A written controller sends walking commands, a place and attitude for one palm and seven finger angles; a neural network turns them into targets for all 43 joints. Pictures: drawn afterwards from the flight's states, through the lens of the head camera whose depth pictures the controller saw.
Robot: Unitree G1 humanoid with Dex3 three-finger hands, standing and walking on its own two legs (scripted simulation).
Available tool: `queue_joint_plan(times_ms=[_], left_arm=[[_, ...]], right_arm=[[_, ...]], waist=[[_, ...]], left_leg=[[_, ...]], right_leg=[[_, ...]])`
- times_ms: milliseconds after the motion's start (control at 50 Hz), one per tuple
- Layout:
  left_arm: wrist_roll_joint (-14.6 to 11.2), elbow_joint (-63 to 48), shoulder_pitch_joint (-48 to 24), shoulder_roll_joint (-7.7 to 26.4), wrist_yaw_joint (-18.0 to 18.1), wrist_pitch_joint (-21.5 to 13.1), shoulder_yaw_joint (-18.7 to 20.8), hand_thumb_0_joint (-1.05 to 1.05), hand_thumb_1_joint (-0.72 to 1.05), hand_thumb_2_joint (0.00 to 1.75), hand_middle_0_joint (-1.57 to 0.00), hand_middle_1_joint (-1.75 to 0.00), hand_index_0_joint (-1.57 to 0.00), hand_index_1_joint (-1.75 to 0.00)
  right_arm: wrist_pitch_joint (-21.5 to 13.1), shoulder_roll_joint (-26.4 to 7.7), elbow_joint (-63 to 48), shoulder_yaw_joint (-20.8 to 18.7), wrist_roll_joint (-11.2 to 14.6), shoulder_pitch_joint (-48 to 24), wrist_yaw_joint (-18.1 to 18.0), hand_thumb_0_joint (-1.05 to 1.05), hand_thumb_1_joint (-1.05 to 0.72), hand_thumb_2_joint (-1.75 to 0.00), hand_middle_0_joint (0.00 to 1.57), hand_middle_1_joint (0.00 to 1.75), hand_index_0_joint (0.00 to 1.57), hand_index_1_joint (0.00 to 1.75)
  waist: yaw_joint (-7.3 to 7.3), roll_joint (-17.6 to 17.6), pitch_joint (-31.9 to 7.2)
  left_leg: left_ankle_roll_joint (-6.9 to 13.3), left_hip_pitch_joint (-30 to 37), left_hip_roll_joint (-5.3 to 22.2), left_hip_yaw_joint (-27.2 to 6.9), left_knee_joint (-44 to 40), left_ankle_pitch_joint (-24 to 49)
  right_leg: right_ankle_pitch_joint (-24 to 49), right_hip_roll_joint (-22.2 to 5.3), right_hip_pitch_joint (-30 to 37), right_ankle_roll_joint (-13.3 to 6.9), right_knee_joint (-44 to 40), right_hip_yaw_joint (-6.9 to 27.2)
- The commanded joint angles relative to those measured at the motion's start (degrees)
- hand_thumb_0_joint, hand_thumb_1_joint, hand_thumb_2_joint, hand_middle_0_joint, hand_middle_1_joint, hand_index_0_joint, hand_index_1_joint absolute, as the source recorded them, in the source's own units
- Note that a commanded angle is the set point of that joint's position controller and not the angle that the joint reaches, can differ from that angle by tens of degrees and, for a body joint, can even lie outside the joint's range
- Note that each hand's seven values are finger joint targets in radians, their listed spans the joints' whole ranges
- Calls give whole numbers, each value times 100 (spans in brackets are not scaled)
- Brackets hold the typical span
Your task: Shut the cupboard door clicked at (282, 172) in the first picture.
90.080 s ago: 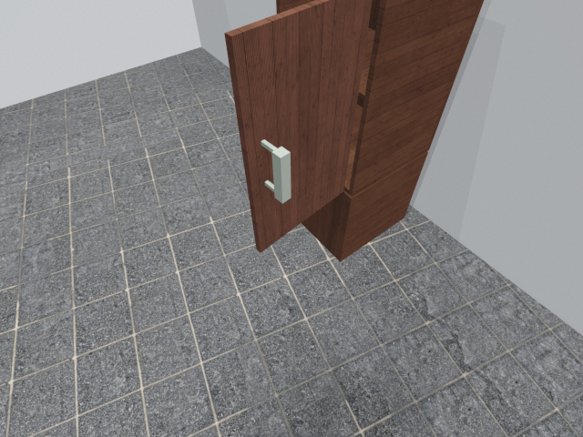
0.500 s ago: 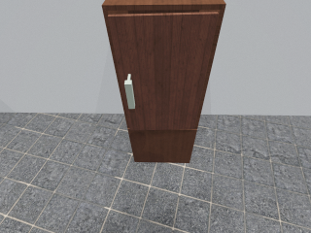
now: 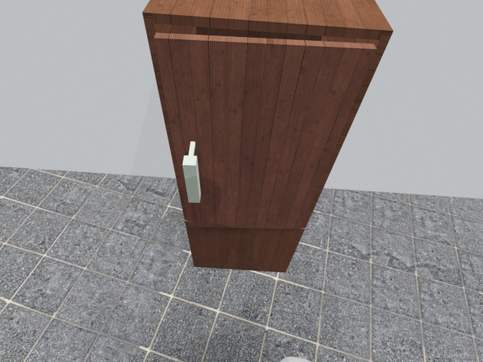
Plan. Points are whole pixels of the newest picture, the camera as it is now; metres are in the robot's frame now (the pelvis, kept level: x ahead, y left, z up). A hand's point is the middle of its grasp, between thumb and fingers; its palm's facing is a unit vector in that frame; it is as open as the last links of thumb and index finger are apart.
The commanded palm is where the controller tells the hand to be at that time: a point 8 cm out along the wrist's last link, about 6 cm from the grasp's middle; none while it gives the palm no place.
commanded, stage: come to a stop and stand still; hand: left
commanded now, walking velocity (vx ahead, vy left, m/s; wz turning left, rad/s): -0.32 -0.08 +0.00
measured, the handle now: (193, 172) +0.50 +0.14 -0.04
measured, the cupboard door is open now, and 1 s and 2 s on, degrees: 3 3 3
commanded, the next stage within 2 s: look again from close up in 1.28 s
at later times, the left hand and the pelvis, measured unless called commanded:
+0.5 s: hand out of the picture +0.12 +0.17 -0.18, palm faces +0.10 -0.97 -0.20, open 7.3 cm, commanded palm none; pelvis +0.05 -0.02 -0.01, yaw +3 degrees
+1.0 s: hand out of the picture +0.03 +0.16 -0.17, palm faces +0.04 -0.98 -0.20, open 7.4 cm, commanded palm none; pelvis +0.02 -0.01 +0.01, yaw +1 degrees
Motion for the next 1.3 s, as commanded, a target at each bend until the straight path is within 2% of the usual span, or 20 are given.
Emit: queue_joint_plan(times_ms=[0, 60, 120, 160, 180, 200, 240, 280, 360, 440, 460, 480, 500, 600, 700, 760, 820, 880, 1040, 1280], left_arm=[[17, -325, 210, 91, -22, -23, 34, 0, 90, 90, -20, -30, -20, -30], [5, -320, 291, 109, 35, 46, 18, 0, 90, 90, -20, -30, -20, -30], [33, -276, 528, 517, 78, 3, 97, 0, 90, 90, -20, -30, -20, -30], [65, -403, 248, 1117, 131, -91, 135, 0, 90, 90, -20, -30, -20, -30], [56, -473, 83, 1273, 129, -71, 135, 0, 90, 90, -20, -30, -20, -30], [65, -535, -69, 1264, 151, -42, 135, 0, 90, 90, -20, -30, -20, -30], [59, -494, -146, 1169, 233, -71, 189, 0, 90, 90, -20, -30, -20, -30], [73, -526, -115, 1169, 291, -32, 246, 0, 90, 90, -20, -30, -20, -30], [105, -699, -355, 1228, 315, 44, 332, 0, 90, 90, -20, -30, -20, -30], [43, -768, -632, 1076, 278, 124, 295, 0, 90, 90, -20, -30, -20, -30], [-4, -819, -540, 793, 265, 169, 236, 0, 90, 90, -20, -30, -20, -30], [-28, -896, -489, 488, 242, 232, 168, 0, 90, 90, -20, -30, -20, -30], [18, -906, -558, 548, 274, 302, 166, 0, 90, 90, -20, -30, -20, -30], [8, -625, -306, 632, 191, 291, 167, 0, 90, 90, -20, -30, -20, -30], [-23, -599, -355, 515, 179, 189, 17, 0, 90, 90, -20, -30, -20, -30], [-32, -353, 158, 494, 213, 83, -9, 0, 90, 90, -20, -30, -20, -30], [-11, -257, 11, 830, 237, -49, -49, 0, 90, 90, -20, -30, -20, -30], [-39, -160, 55, 571, 250, -113, -104, 0, 90, 90, -20, -30, -20, -30], [-55, 31, 232, 457, 247, -36, -156, 0, 90, 90, -20, -30, -20, -30], [-83, 167, 450, 293, 242, -70, -166, 0, 90, 90, -20, -30, -20, -30]], right_arm=[[-24, -784, -16, -143, 17, 460, -18, 0, -90, -90, 20, 30, 20, 30], [99, -853, -37, -155, 48, 126, -28, 0, -90, -90, 20, 30, 20, 30], [207, -742, 21, -174, 110, 70, 2, 0, -90, -90, 20, 30, 20, 30], [304, -441, 38, -186, 179, 569, 83, 0, -90, -90, 20, 30, 20, 30], [388, -426, 109, -210, 178, 810, 90, 0, -90, -90, 20, 30, 20, 30], [448, -343, 112, -227, 158, 791, 94, 0, -90, -90, 20, 30, 20, 30], [478, -508, 82, -243, 154, 597, 41, 0, -90, -90, 20, 30, 20, 30], [472, -626, -30, -280, 190, 401, 33, 0, -90, -90, 20, 30, 20, 30], [495, -510, -160, -267, 173, 244, 90, 0, -90, -90, 20, 30, 20, 30], [430, -541, -34, -259, 137, 769, 120, 0, -90, -90, 20, 30, 20, 30], [367, -859, -75, -298, 93, 726, 118, 0, -90, -90, 20, 30, 20, 30], [357, -1281, -266, -374, 29, 434, 88, 0, -90, -90, 20, 30, 20, 30], [397, -1303, -360, -359, 4, 219, 53, 0, -90, -90, 20, 30, 20, 30], [296, -955, -376, -168, 43, -166, -84, 0, -90, -90, 20, 30, 20, 30], [272, -977, -146, -202, 83, 154, -66, 0, -90, -90, 20, 30, 20, 30], [255, -913, -27, -199, 157, 122, -42, 0, -90, -90, 20, 30, 20, 30], [269, -523, 9, -115, 221, 122, 49, 0, -90, -90, 20, 30, 20, 30], [224, -632, 241, -104, 140, 244, 40, 0, -90, -90, 20, 30, 20, 30], [258, -516, 590, 3, 132, 329, 38, 0, -90, -90, 20, 30, 20, 30], [229, -393, 743, 25, 120, 770, -14, 0, -90, -90, 20, 30, 20, 30]], waist=[[7, 627, -220], [141, 871, -278], [326, 374, -248], [41, -851, -402], [-70, -754, -589], [-109, -383, -483], [44, -1440, -646], [176, -1309, -864], [141, -930, -1011], [-167, -785, -1027], [-130, 262, -988], [-47, 1665, -681], [-72, 1609, -468], [148, 884, -221], [-56, 870, -678], [102, 574, -893], [-143, -455, -377], [-130, -702, -545], [-44, 83, 270], [-49, 50, 126]], left_leg=[[637, 0, 1381, -1000, -1480, 1678], [509, -205, 1270, -728, -1072, 1870], [39, -441, 772, -525, -393, 753], [-357, -500, -43, -204, 439, -1010], [-370, -32, -88, -236, 970, -1570], [-364, 58, -115, -334, 1287, -1700], [-403, -560, -47, -595, 2038, -1953], [-440, -904, -111, -812, 2533, -2034], [-517, -669, -170, -765, 1808, -1597], [-475, 669, -104, -564, -458, 253], [-325, 997, 542, -1230, -1009, 730], [106, 487, 1583, -2273, -1376, 1839], [461, -186, 1795, -2285, -1398, 1949], [586, 403, 1174, -1364, -1011, 3118], [727, 1290, 1232, -1502, -924, 3144], [398, 1069, 964, -1404, -561, 2679], [-201, 534, 192, -886, -585, 344], [-145, 1028, 379, -943, -698, 1489], [-155, 638, 324, -996, -1213, 260], [-169, 632, 342, -996, -1164, 358]], right_leg=[[462, -209, 250, 151, -1247, -10], [1089, -51, 898, 286, -2214, -231], [2197, -168, 1530, 286, -3490, 94], [3642, -1413, 1375, -391, -3983, 1472], [3484, -1823, 1059, -682, -4240, 1515], [3833, -1823, 894, -771, -4213, 1534], [5492, -1837, 1542, -1003, -3912, 1577], [6174, -1948, 2032, -1150, -3735, 1432], [5497, -1757, 1927, -959, -3664, 1046], [3064, -1224, 1038, -347, -3276, 681], [1661, -690, 468, -37, -2758, 307], [-360, -92, 50, 304, -2156, -141], [-897, 33, 327, 265, -1451, 249], [-143, 101, -21, 267, -573, 454], [-163, 65, 491, 293, -2262, 152], [1305, 31, 1491, 230, -3969, 201], [2212, -1004, 1301, -267, -4438, 1202], [2767, -504, 1314, -107, -4085, 788], [930, -383, 1042, -50, -4615, 832], [963, -366, 1162, -80, -4652, 779]])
